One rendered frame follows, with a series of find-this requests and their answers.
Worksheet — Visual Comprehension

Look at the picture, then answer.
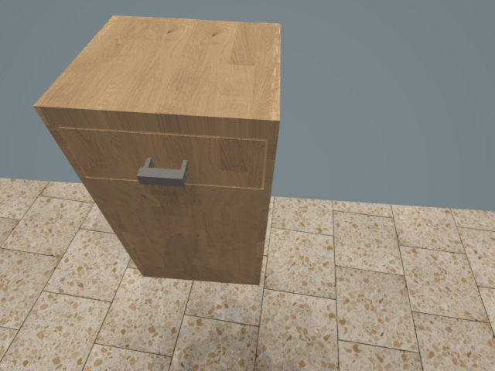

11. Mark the drawer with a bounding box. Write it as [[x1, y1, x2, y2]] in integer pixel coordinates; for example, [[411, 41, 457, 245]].
[[58, 127, 266, 188]]

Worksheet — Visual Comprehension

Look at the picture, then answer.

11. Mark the handle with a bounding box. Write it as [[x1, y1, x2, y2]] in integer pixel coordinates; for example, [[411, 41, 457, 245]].
[[137, 158, 188, 187]]

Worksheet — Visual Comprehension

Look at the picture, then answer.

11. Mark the cabinet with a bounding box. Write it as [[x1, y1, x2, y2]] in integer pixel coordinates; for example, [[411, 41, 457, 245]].
[[33, 15, 281, 285]]

